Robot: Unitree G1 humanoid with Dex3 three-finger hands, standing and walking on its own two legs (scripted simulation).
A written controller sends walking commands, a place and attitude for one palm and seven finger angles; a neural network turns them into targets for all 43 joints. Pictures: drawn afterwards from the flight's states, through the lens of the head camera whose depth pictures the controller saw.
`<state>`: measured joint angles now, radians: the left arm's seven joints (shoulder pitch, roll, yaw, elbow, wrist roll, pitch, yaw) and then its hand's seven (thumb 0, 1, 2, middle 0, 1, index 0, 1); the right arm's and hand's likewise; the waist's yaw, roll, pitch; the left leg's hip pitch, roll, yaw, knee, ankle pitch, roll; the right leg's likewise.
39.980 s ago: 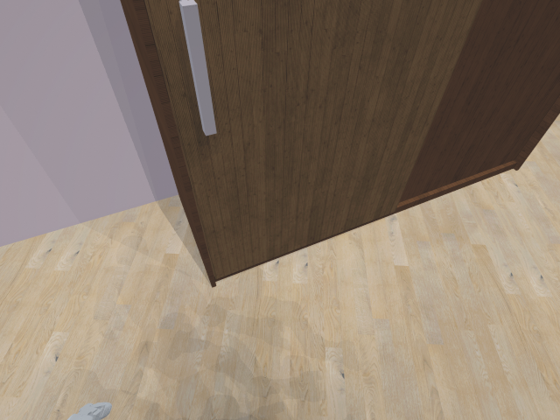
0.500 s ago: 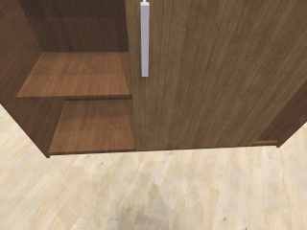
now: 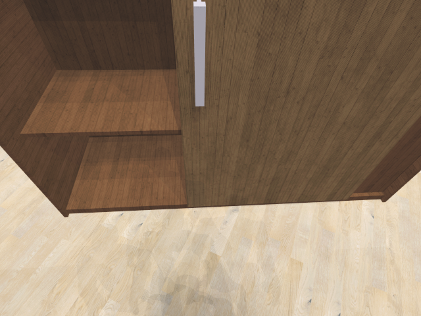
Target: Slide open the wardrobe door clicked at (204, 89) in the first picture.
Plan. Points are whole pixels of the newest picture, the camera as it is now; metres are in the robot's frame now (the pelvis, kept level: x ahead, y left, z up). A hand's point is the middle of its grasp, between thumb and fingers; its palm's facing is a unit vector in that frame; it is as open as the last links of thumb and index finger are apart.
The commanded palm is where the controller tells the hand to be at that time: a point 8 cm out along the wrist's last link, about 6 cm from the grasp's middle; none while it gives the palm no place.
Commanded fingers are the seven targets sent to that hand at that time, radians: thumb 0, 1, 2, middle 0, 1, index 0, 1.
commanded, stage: look to check the result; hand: left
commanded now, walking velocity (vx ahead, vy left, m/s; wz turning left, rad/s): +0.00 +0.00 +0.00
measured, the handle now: (199, 57) +0.70 +0.08 +0.13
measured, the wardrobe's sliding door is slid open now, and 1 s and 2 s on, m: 0.62 0.62 0.62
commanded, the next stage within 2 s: stand and wait in 0.14 s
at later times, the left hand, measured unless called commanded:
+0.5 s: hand out of the picture +0.02 +0.17 -0.18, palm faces +0.00 -0.98 -0.17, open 7.4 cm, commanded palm none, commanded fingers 0.00 0.90 0.90 -0.20 -0.30 -0.20 -0.30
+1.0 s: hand out of the picture +0.02 +0.18 -0.18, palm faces +0.00 -0.98 -0.19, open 7.4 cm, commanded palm none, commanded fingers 0.00 0.90 0.90 -0.20 -0.30 -0.20 -0.30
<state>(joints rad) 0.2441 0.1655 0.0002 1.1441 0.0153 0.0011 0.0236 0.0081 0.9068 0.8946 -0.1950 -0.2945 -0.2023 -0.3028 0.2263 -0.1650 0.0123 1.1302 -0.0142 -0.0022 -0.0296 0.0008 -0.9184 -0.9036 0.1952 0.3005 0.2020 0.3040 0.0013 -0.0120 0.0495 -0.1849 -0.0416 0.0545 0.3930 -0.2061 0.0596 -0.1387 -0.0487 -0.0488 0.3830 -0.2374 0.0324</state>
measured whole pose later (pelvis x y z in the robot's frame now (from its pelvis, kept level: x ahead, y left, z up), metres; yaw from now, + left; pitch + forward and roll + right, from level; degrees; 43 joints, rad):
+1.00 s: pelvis +0.01 +0.00 +0.00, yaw +0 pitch -1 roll +0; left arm 0.23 0.18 0.00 1.15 0.01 0.00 0.02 0.01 0.91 0.89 -0.20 -0.29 -0.20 -0.30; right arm 0.22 -0.17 0.01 1.14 -0.01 -0.01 -0.03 0.00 -0.91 -0.90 0.20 0.30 0.20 0.30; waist 0.00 -0.02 0.05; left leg -0.14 -0.04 0.06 0.36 -0.20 0.06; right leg -0.10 -0.05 -0.04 0.35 -0.24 0.03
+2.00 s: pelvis +0.01 -0.01 +0.00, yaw +0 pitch -1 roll +0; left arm 0.15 0.27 0.01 1.14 0.02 -0.01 0.01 0.01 0.91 0.89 -0.20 -0.29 -0.20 -0.30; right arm 0.14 -0.26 0.01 1.13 -0.01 -0.01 -0.02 0.00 -0.91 -0.90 0.20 0.30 0.20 0.30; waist 0.00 -0.01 0.05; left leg -0.13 -0.03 0.05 0.31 -0.17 0.04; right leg -0.08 -0.04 -0.05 0.31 -0.21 0.02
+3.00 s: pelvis +0.02 -0.03 +0.01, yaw +0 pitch +0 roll +0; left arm 0.13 0.29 0.01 1.14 0.01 -0.02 0.01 0.01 0.90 0.89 -0.20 -0.29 -0.21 -0.30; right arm 0.12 -0.29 0.01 1.13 -0.01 -0.01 -0.02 0.00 -0.91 -0.90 0.20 0.30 0.20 0.30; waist 0.00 -0.01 0.05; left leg -0.10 0.00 0.04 0.28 -0.17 0.01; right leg -0.06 0.00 -0.06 0.28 -0.21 -0.01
